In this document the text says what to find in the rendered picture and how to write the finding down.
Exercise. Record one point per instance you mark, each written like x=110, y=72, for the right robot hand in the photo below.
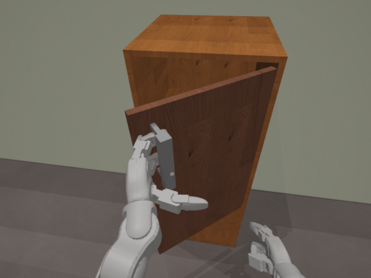
x=264, y=258

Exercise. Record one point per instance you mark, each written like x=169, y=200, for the cupboard door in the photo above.
x=215, y=131

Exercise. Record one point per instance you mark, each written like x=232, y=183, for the right robot forearm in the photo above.
x=286, y=270

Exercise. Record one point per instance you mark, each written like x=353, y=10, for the left robot hand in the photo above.
x=139, y=171

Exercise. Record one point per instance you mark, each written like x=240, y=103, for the handle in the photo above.
x=165, y=157

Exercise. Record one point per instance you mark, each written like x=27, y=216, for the left robot forearm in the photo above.
x=139, y=237

